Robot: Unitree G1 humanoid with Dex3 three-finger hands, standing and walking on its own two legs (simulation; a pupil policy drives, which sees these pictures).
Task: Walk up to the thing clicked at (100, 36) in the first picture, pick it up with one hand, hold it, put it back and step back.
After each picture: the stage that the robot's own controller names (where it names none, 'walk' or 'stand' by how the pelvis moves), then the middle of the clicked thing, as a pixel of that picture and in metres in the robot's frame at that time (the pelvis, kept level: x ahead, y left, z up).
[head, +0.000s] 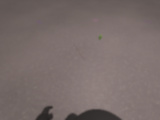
stand; (100, 37) +2.04 -0.18 -0.72
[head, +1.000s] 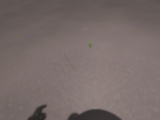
walk; (90, 44) +1.90 +0.19 -0.69
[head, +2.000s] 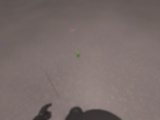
walk; (78, 54) +1.27 +0.38 -0.71
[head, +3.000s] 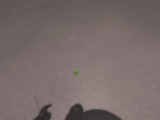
walk; (75, 72) +0.83 +0.33 -0.72
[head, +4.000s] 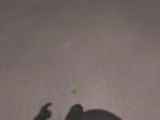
walk; (73, 90) +0.49 +0.30 -0.71
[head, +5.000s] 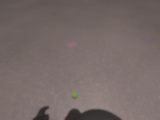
stand; (74, 95) +0.40 +0.22 -0.70
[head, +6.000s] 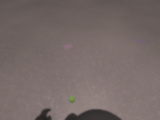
stand; (72, 99) +0.36 +0.22 -0.72
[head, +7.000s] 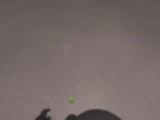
stand; (71, 99) +0.37 +0.23 -0.73
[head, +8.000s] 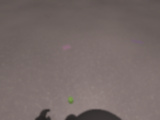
stand; (70, 100) +0.36 +0.23 -0.73
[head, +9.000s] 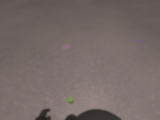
stand; (70, 100) +0.35 +0.23 -0.73
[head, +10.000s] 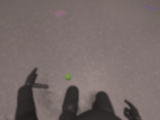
go down; (68, 77) +0.39 +0.23 -0.53
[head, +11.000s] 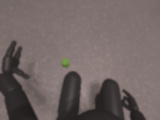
go down; (65, 63) +0.43 +0.26 -0.31
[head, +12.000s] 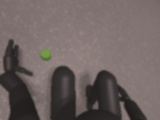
close in; (46, 55) +0.40 +0.30 -0.24
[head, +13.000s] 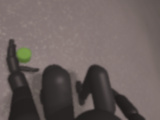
close; (24, 56) +0.39 +0.31 -0.21
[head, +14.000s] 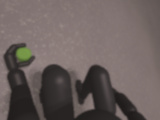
close; (24, 55) +0.38 +0.31 -0.22
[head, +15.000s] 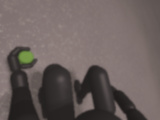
lift; (26, 58) +0.36 +0.30 -0.22
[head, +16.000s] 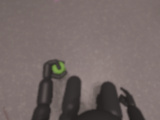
lift; (60, 70) +0.31 +0.23 -0.03
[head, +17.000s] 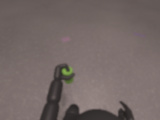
hold; (68, 75) +0.32 +0.17 +0.00
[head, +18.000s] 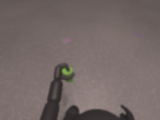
hold; (68, 74) +0.33 +0.17 +0.01
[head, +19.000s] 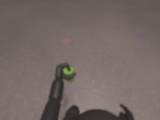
hold; (69, 74) +0.33 +0.17 +0.01
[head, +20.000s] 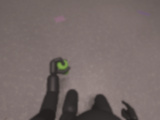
crouch; (63, 67) +0.37 +0.20 -0.06
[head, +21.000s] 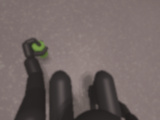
lower; (41, 50) +0.45 +0.30 -0.12
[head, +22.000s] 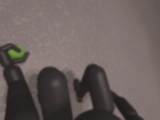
lower; (18, 55) +0.40 +0.32 -0.22
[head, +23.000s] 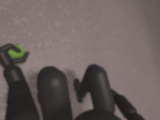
lower; (18, 55) +0.39 +0.32 -0.22
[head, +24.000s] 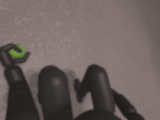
lower; (19, 54) +0.39 +0.32 -0.22
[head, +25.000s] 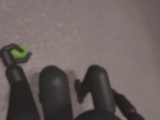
lower; (21, 55) +0.39 +0.32 -0.22
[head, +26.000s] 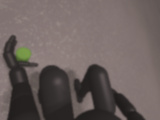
withdraw; (23, 56) +0.38 +0.31 -0.22
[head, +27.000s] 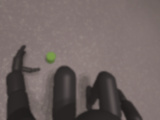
stand; (50, 58) +0.40 +0.28 -0.26
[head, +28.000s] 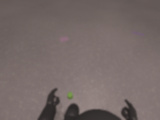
stand; (70, 95) +0.36 +0.20 -0.63
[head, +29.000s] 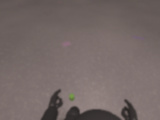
stand; (71, 97) +0.39 +0.21 -0.66
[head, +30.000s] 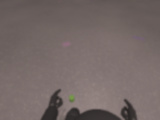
stand; (71, 98) +0.37 +0.21 -0.66
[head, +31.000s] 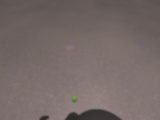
stand; (74, 98) +0.40 +0.19 -0.72
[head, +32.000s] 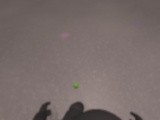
walk; (76, 85) +0.45 +0.20 -0.70
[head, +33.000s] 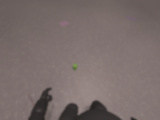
walk; (75, 67) +0.71 +0.20 -0.69
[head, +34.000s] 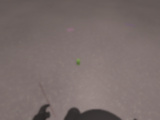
stand; (78, 62) +0.98 +0.25 -0.70
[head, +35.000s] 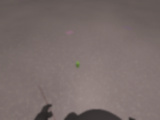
stand; (77, 64) +0.98 +0.24 -0.72
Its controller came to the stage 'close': yes
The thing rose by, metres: 0.70
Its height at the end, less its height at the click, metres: +0.00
